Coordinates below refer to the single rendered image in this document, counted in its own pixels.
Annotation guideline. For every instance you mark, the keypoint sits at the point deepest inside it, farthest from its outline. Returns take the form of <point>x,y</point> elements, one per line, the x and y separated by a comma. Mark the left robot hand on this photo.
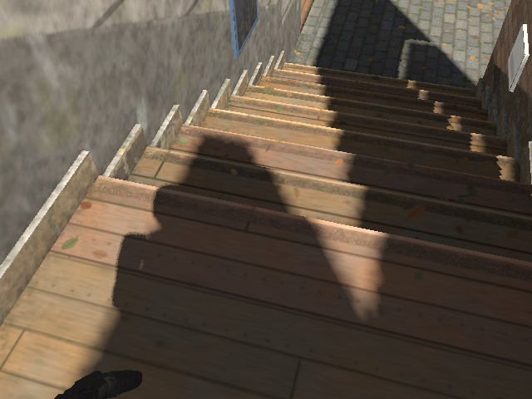
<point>99,385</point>

